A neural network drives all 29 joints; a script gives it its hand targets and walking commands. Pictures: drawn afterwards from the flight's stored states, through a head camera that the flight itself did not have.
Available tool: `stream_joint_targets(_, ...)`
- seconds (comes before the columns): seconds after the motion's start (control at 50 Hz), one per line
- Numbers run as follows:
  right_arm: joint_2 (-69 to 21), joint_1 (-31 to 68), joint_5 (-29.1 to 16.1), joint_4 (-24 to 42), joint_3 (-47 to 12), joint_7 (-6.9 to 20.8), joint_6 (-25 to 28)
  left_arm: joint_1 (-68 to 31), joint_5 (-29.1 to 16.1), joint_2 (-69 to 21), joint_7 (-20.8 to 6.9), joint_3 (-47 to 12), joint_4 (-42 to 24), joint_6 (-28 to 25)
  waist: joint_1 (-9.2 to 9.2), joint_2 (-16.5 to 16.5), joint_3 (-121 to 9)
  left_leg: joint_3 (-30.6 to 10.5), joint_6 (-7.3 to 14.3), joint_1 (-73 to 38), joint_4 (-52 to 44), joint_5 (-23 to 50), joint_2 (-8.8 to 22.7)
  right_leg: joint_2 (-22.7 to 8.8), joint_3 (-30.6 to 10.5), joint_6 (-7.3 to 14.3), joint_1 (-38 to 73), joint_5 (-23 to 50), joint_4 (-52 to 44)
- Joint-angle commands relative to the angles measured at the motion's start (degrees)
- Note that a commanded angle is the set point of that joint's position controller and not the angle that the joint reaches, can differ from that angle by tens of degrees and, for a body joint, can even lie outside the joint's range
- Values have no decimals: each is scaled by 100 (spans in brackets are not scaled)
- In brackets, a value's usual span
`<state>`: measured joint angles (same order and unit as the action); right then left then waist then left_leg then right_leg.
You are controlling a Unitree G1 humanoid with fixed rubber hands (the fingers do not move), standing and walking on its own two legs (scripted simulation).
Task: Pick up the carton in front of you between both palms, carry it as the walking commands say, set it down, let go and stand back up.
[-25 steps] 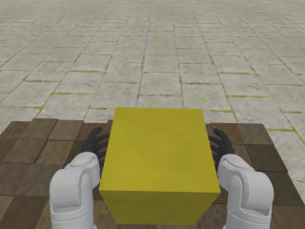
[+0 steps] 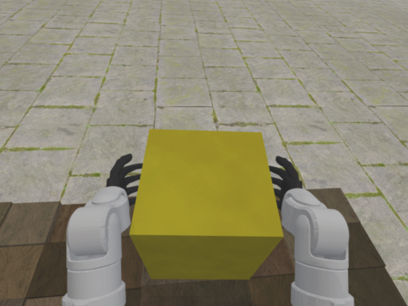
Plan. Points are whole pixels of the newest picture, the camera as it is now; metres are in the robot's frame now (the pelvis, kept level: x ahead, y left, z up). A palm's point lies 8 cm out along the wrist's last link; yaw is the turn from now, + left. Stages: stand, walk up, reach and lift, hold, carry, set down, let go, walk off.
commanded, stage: carry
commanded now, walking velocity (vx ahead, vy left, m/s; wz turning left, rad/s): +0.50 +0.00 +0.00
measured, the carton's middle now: (203, 210) +0.31 -0.01 +0.04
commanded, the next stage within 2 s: none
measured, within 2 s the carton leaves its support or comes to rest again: neither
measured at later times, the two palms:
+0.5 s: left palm (127, 87) +0.62 +0.17 +0.13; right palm (239, 82) +0.66 -0.13 +0.14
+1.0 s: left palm (133, 15) +1.07 +0.21 +0.17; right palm (214, 18) +1.06 -0.09 +0.17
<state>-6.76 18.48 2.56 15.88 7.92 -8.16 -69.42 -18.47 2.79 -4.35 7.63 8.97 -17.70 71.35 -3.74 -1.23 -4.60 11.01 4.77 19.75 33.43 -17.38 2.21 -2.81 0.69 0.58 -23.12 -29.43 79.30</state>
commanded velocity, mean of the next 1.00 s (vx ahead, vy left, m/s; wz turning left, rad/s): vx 0.50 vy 0.00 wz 0.00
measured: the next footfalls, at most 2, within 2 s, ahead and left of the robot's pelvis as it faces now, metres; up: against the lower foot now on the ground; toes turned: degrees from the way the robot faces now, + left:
right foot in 0.28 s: +0.43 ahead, -0.07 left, +0.04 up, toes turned -6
left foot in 0.76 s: +0.75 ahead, +0.13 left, +0.04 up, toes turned +9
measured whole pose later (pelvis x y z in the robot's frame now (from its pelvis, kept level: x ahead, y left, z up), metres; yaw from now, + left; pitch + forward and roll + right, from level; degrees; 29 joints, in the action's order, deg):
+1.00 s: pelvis +0.69 +0.06 +0.04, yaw +1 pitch +6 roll +0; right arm -3.1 40.0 -0.5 0.2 15.6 -11.5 -67.7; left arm -40.4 1.0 -2.2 10.2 16.8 -0.9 68.9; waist -2.2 -1.2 1.0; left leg 10.1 6.0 22.8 30.0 -13.4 -0.8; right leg -2.6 0.0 3.2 -35.9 -20.8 61.6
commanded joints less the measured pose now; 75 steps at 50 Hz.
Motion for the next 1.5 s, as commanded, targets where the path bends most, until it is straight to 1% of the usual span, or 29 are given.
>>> stream_joint_targets(0.0, -4308, 3401, -2101, 640, -3806, 772, 55, -3083, -1576, -4538, -450, -3660, -174, -177, 59, 517, -1631, -2593, 836, -2896, -1098, 2512, 1895, -183, -16, 160, -2605, 425, 715)
stream_joint_targets(0.1, -4822, 3169, -2048, 207, -3947, 983, 360, -2980, -1373, -5078, -573, -3947, -1, -515, 6, 834, -1268, -1580, 659, -2696, -1339, 2493, 1327, -235, 561, 213, -3474, 932, 216)
stream_joint_targets(0.16, -4876, 2808, -1941, 193, -4027, 1023, 461, -2683, -1353, -5109, -632, -4079, -44, -636, 30, 698, -900, -882, 511, -2146, -1764, 3171, 945, -186, 874, 226, -2534, 1245, -2264)
stream_joint_targets(0.24, -5033, 2166, -1866, 538, -4184, 1067, 481, -1912, -1475, -5321, -746, -4266, -221, -715, 422, 1320, -1700, -126, 49, -2152, -337, 7905, 941, 838, 1833, 382, 381, 2272, -3933)
stream_joint_targets(0.26, -5091, 2027, -1875, 710, -4223, 1092, 493, -1893, -1558, -5395, -790, -4359, -446, -736, 774, 1156, -2140, 90, -210, -2023, 955, 7349, 753, 806, 1738, 296, 1677, 3231, -5052)
stream_joint_targets(0.28, -5080, 2065, -1844, 893, -4257, 1102, 508, -1809, -1633, -5481, -847, -4400, -567, -744, 898, 727, -2533, -81, -304, -892, 2263, 5343, 419, 359, 830, 356, 3186, 3154, -5391)
stream_joint_targets(0.3, -5133, 1893, -1756, 1159, -4271, 1119, 498, -1859, -1713, -5469, -928, -4504, -599, -799, 821, -1578, -3025, -472, -692, 1213, 4673, 166, -690, -1945, -2809, 1733, 4648, 4472, -5712)
stream_joint_targets(0.32, -5054, 1564, -1676, 1091, -4193, 1129, 486, -1492, -1882, -5615, -989, -4612, -606, -770, 659, -1081, -3238, -1403, -430, 1249, 5532, -230, -511, -1903, -3436, 1848, 4093, 3874, -6077)
stream_joint_targets(0.36, -5350, 1429, -1567, 1197, -4188, 1150, 518, -1740, -2038, -5905, -1086, -4780, -980, -764, 592, -172, -2406, -1367, -236, 1721, 5278, -342, -95, -1699, -2446, 1396, 3315, 3882, -5875)
stream_joint_targets(0.4, -5441, 1250, -1474, 1150, -4153, 1148, 535, -1837, -2175, -5945, -1136, -4942, -1169, -735, 566, 159, -1937, -1320, -206, 1796, 4559, -241, 169, -1434, -1796, 1170, 2631, 3197, -6012)
stream_joint_targets(0.56, -4550, 1430, -1337, 1023, -4077, 871, 324, -1743, -2019, -4634, -1091, -4450, -989, -463, 633, -679, -1056, -358, -410, 1564, 920, 869, 19, -931, 29, 990, 2105, 4177, -6381)
stream_joint_targets(0.66, -3555, 2835, -1472, 646, -3751, 551, 117, -2756, -1769, -3613, -709, -3748, -381, -312, 705, -723, -608, -129, -284, 1129, -250, 2009, -153, -740, 325, 777, 2049, 4327, -6273)
stream_joint_targets(0.74, -2957, 3588, -1546, -77, -3134, 246, 0, -3762, -1699, -3244, -307, -3240, 249, -197, 183, -287, -1320, 47, -82, -1113, -621, 1486, -396, -377, 843, 414, 1596, 4704, -4122)
stream_joint_targets(0.76, -2763, 3685, -1533, -247, -2913, 171, -29, -4017, -1689, -3130, -211, -3086, 380, -151, 33, 513, -1933, -1530, 109, -2112, -517, 1244, 742, -140, 838, 290, 855, 3044, -2536)
stream_joint_targets(0.78, -2594, 4107, -1522, -472, -2731, 82, -30, -4239, -1706, -3251, -134, -3045, 554, -112, 7, 1927, -2512, -4133, 1101, -3433, -1016, 706, 2092, 704, 420, 155, -1013, 396, -727)
stream_joint_targets(0.8, -2793, 4245, -1640, -593, -2710, 52, -20, -4565, -1783, -3241, -60, -2924, 512, -116, 63, 1757, -2398, -4388, 1211, -3276, -1308, 333, 1968, 539, -229, 291, -1639, 39, -77)
stream_joint_targets(0.84, -3360, 5047, -1844, -484, -2687, 83, 52, -5265, -1819, -3667, -11, -2784, 605, -174, 40, 686, -2218, -3383, 999, -2772, -1149, 1281, 1642, 142, -375, 421, -1846, 604, -286)
stream_joint_targets(0.86, -3638, 5446, -1955, -506, -2741, 129, 96, -5428, -1797, -3851, -27, -2703, 759, -213, 107, 536, -2171, -2923, 925, -2403, -1172, 1476, 1558, -23, -402, 385, -1732, 824, -649)
stream_joint_targets(0.98, -4669, 5878, -1937, -1287, -2814, 411, 280, -5690, -1481, -4761, -242, -2712, 1580, -427, 149, 610, -2302, -1983, 953, -2481, -1152, 2224, 1345, -121, -91, 205, -1864, 911, -2275)
stream_joint_targets(1.08, -5286, 5572, -1738, -1382, -2979, 620, 428, -5382, -1362, -5397, -473, -2916, 1691, -594, 39, 816, -2216, -1253, 661, -2862, -794, 3750, 1008, 24, 296, 131, -1711, 2293, -3553)
stream_joint_targets(1.2, -5213, 4911, -1696, -898, -3425, 651, 591, -4852, -1372, -5239, -623, -3210, 1092, -680, -267, 622, -1673, -1114, 432, -3307, -135, 3140, 722, 171, 433, 140, -1443, 3757, -5497)
stream_joint_targets(1.22, -5162, 4837, -1730, -858, -3521, 649, 607, -4687, -1332, -5113, -626, -3202, 1084, -678, -187, 707, -1642, -1046, 342, -3063, 113, 3227, 726, 161, 457, 244, -936, 3887, -5687)
stream_joint_targets(1.26, -5094, 4697, -1794, -876, -3671, 639, 605, -4181, -1206, -4815, -612, -3120, 1190, -695, 437, 509, -2128, -556, 20, -2151, 1624, 3605, 476, 343, 920, 373, 1238, 4085, -5869)
stream_joint_targets(1.28, -4983, 4653, -1813, -889, -3678, 627, 618, -4006, -1134, -4657, -614, -3073, 1210, -712, 631, 94, -2308, -475, -71, -921, 2705, 2112, 238, -117, 501, 325, 2499, 4324, -5317)
stream_joint_targets(1.3, -5024, 4641, -1786, -936, -3685, 621, 588, -4013, -1087, -4488, -580, -3028, 1303, -725, 463, -1031, -2684, -667, -161, 823, 3664, -1460, -107, -1374, -1013, 656, 4199, 6798, -3969)
stream_joint_targets(1.32, -4974, 4445, -1772, -992, -3673, 596, 547, -3860, -1144, -4401, -544, -3043, 1372, -736, 707, -1685, -3124, -1008, -306, 2197, 4948, -1883, -494, -1924, -2611, 1474, 5059, 5287, -4420)
stream_joint_targets(1.34, -4955, 4538, -1790, -865, -3668, 573, 554, -3864, -1268, -4581, -548, -3131, 1240, -772, 844, -1513, -2991, -1081, -285, 2818, 5160, -1668, -362, -1912, -3079, 1552, 4896, 3790, -5044)
stream_joint_targets(1.4, -5326, 4845, -1781, -612, -3665, 559, 733, -4692, -1779, -5272, -685, -3610, 523, -955, 753, -250, -2455, -1153, -302, 2674, 4474, -937, 20, -1560, -2190, 1272, 3666, 4285, -5227)
stream_joint_targets(1.48, -5280, 4261, -1480, -629, -3664, 529, 955, -4720, -2075, -5455, -792, -3998, 296, -1212, 633, -467, -2434, -989, -381, 2684, 3659, -284, 136, -1126, -1249, 1156, 3287, 4752, -5217)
